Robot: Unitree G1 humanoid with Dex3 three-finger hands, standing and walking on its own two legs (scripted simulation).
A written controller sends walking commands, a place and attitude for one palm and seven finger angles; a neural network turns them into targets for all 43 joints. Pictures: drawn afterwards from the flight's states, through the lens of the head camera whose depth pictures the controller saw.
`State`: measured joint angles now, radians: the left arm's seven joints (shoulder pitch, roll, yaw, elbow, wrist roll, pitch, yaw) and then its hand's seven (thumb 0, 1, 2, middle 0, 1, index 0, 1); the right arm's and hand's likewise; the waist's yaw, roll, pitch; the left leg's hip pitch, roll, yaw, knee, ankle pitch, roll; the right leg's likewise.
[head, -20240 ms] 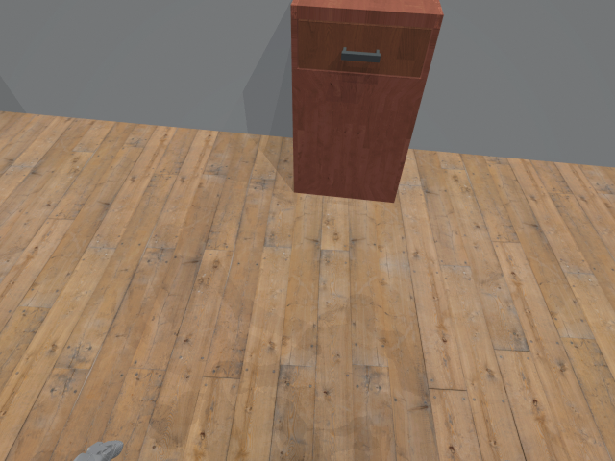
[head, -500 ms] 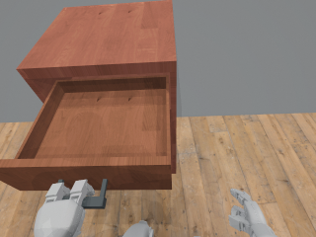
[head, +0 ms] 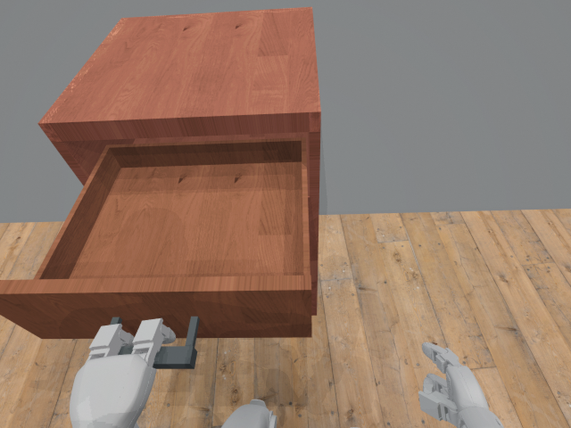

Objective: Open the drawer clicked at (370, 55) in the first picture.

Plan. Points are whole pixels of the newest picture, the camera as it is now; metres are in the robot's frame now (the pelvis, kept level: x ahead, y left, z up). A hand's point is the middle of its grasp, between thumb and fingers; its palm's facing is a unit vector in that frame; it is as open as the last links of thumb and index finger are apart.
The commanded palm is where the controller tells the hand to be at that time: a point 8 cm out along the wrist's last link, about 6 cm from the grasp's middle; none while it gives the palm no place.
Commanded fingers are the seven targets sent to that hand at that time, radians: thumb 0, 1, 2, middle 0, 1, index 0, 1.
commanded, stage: lift the hand off the handle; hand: left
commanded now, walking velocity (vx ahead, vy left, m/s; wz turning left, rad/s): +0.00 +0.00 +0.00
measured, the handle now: (150, 341) +0.23 +0.22 +0.01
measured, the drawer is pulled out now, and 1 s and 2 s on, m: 0.30 0.30 0.30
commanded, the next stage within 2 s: draw the hand back to the body in 1.44 s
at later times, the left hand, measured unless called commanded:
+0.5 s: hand (132, 373) +0.18 +0.22 +0.02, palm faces -0.02 -0.14 -0.99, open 13.6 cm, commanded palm +0.16 +0.22 +0.10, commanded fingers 0.00 -0.50 0.30 -0.30 -1.20 -0.30 -1.20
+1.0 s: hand (111, 353) +0.19 +0.22 +0.09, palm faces +0.03 -0.18 -0.98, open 13.4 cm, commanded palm +0.16 +0.21 +0.17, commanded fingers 0.00 -0.50 0.30 -0.30 -1.20 -0.30 -1.20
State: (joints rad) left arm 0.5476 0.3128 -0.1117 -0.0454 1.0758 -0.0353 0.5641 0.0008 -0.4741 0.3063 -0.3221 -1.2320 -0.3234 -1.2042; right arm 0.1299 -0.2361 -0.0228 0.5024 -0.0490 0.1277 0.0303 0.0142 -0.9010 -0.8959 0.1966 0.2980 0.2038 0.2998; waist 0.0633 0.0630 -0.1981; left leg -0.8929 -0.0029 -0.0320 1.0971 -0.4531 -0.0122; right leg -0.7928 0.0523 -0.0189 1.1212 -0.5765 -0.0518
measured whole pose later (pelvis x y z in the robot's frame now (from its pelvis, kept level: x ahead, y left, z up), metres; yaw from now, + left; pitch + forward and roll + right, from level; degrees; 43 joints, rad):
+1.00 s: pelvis +0.02 +0.02 +0.04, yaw +0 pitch +6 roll +0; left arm 0.58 0.37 -0.15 -0.33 0.97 0.07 0.32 0.00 -0.49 0.30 -0.35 -1.21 -0.39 -1.23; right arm 0.13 -0.22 0.01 0.49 -0.02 0.10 0.05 0.02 -0.90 -0.90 0.20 0.30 0.20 0.30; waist 0.10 0.10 -0.13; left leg -0.58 -0.01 -0.02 0.85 -0.38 0.01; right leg -0.47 0.04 0.01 0.84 -0.48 -0.03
